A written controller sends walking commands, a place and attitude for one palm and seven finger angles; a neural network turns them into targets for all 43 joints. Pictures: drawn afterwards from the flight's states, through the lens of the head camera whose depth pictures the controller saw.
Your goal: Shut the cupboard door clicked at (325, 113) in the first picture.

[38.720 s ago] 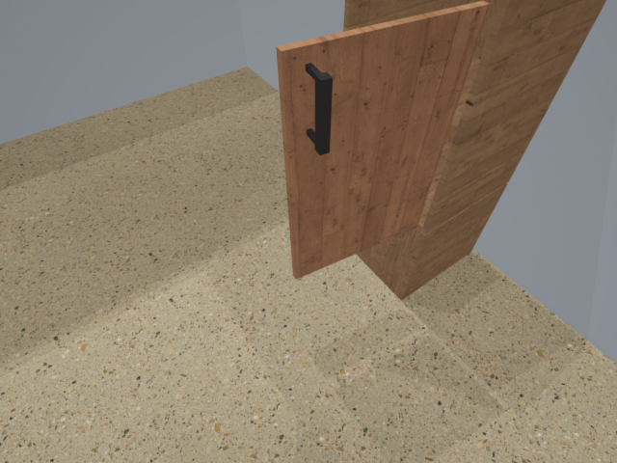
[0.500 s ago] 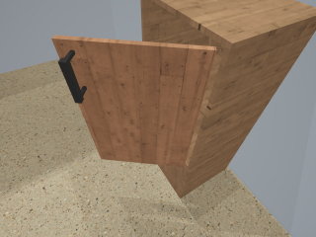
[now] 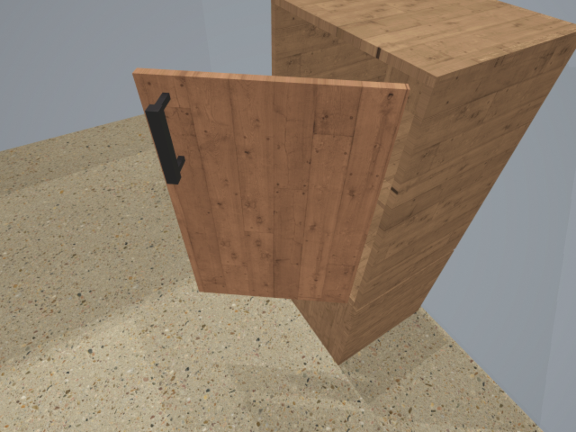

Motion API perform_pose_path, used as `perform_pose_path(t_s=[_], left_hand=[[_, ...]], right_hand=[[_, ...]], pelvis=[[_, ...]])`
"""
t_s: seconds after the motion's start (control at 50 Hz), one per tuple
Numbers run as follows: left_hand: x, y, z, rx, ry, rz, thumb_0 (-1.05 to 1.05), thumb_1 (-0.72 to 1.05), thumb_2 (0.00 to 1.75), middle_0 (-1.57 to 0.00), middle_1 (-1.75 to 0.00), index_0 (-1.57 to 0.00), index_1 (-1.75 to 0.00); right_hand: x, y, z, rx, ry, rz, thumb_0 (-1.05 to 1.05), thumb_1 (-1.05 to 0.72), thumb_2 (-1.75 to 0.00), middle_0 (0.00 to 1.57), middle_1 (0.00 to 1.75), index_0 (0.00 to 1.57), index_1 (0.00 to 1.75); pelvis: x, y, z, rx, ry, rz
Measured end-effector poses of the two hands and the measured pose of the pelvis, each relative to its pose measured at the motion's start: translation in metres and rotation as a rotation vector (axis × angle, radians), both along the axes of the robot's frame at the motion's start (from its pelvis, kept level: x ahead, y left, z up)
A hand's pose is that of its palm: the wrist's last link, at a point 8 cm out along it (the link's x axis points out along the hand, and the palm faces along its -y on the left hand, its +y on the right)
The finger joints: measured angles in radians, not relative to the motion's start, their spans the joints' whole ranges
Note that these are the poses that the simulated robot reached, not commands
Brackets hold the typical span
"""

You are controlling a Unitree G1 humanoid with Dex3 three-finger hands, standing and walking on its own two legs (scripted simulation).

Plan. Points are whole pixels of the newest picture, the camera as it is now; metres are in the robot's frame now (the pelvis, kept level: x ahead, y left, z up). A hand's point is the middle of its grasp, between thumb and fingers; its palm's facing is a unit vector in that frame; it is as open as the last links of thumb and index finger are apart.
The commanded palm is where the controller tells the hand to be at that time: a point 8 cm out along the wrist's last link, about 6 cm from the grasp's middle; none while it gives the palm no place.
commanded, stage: come to a stop and stand still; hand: left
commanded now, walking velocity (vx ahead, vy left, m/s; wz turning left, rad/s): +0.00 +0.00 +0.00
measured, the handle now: (169, 140) +0.49 +0.22 +0.16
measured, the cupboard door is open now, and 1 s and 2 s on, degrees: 53 53 53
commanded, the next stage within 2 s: look again from close up in 0.18 s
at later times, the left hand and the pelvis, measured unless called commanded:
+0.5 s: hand out of the picture +0.00 +0.17 -0.17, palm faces +0.01 -0.98 -0.19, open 7.3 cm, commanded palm none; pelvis +0.00 -0.01 +0.00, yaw +0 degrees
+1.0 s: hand out of the picture +0.00 +0.16 -0.17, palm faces +0.02 -0.98 -0.20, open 7.3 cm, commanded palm none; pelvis +0.00 -0.01 +0.00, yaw +0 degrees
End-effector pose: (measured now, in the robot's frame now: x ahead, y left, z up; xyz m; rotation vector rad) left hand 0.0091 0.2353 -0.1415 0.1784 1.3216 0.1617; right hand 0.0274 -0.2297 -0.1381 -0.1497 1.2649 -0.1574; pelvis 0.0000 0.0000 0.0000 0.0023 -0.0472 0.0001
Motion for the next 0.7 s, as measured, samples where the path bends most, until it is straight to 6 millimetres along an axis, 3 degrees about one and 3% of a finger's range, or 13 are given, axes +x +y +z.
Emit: perform_pose_path(t_s=[0.12,0.28,0.7], left_hand=[[-0.010,0.008,0.004,0.013,0.014,-0.003,0.01,0.91,0.90,-0.20,-0.30,-0.20,-0.30],[-0.020,0.002,0.003,0.001,0.041,0.004,0.01,0.91,0.90,-0.20,-0.30,-0.20,-0.30],[-0.007,-0.023,0.001,-0.036,0.015,0.004,0.01,0.91,0.90,-0.20,-0.30,-0.20,-0.30]], right_hand=[[-0.011,0.003,0.001,0.009,0.024,0.005,0.01,-0.92,-0.89,0.20,0.30,0.20,0.29],[-0.020,0.000,0.000,0.011,0.056,0.002,0.01,-0.91,-0.89,0.20,0.30,0.20,0.29],[-0.014,-0.007,0.001,0.012,0.064,-0.001,0.01,-0.92,-0.89,0.20,0.30,0.20,0.29]], pelvis=[[-0.005,0.002,0.002,0.004,0.010,0.001],[-0.004,0.000,0.003,0.006,0.009,0.001],[-0.002,-0.011,0.005,0.004,0.006,0.000]])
